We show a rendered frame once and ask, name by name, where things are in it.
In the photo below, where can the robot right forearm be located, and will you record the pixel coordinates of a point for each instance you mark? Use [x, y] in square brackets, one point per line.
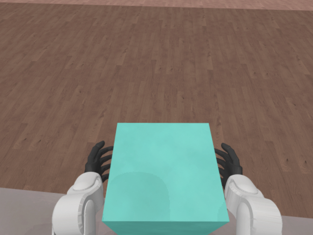
[255, 215]

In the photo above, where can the robot left forearm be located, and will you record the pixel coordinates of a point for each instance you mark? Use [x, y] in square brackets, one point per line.
[74, 213]

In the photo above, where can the robot right hand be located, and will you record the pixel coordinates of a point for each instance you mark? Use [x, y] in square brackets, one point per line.
[231, 164]

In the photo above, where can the robot left hand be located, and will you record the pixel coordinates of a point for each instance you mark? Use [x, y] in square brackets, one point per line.
[95, 161]

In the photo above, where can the carton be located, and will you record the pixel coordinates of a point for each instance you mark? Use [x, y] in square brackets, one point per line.
[164, 180]

